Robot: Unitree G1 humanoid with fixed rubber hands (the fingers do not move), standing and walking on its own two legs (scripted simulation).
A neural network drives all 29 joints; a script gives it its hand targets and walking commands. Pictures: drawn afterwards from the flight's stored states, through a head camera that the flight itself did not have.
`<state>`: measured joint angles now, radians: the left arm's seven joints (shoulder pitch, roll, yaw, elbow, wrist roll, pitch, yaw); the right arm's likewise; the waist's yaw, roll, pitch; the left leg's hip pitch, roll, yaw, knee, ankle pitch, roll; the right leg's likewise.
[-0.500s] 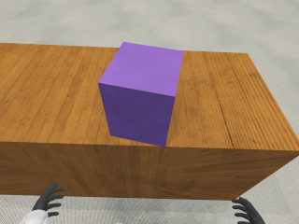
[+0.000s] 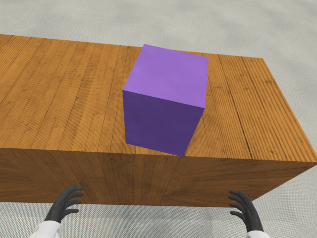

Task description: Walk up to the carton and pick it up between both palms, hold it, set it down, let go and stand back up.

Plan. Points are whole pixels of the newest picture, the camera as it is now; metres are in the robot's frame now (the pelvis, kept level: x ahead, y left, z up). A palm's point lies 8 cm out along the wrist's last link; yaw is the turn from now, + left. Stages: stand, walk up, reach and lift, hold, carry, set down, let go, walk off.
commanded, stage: reach and lift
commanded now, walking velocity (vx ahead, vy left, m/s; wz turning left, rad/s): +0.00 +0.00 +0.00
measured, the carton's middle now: (164, 103) +0.51 -0.02 +0.01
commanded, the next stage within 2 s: none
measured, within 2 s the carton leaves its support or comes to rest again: neither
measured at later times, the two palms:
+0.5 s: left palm (66, 206) +0.21 +0.22 -0.03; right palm (244, 207) +0.20 -0.21 -0.02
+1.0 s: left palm (75, 174) +0.27 +0.20 +0.01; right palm (241, 192) +0.23 -0.20 +0.01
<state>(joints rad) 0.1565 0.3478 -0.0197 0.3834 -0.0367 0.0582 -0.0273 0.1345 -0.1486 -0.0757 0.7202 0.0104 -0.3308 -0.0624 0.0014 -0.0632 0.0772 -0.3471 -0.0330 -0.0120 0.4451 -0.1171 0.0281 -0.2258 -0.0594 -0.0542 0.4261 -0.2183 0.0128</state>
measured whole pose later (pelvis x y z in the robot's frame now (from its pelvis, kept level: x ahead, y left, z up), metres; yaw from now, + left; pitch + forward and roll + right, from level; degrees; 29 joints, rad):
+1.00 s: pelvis +0.01 +0.00 +0.00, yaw -1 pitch +3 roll -1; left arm 0.09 0.35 -0.10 0.13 -0.25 0.00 -0.05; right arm 0.21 -0.02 -0.01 0.14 0.11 -0.03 -0.22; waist 0.00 -0.06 0.03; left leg -0.34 -0.03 0.00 0.41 -0.12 0.04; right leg -0.22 -0.06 -0.05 0.39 -0.22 0.01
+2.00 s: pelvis +0.04 -0.01 +0.00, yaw -1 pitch +5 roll -1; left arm -0.43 0.35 0.04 0.14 -0.25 0.44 -0.06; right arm -0.24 -0.07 -0.01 0.04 0.14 0.29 -0.28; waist 0.00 -0.04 0.03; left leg -0.34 -0.03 0.00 0.40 -0.14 0.03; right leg -0.22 -0.06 -0.05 0.38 -0.23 0.02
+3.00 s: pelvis +0.04 -0.02 +0.00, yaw -1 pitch +5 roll -1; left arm -1.15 0.35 -0.08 1.18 -0.25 0.18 -0.02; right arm -0.95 -0.09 -0.09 0.87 0.14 0.22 -0.29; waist -0.09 -0.02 -0.02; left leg -0.34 -0.02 0.00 0.41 -0.15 0.02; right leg -0.22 -0.05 -0.05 0.38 -0.24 0.03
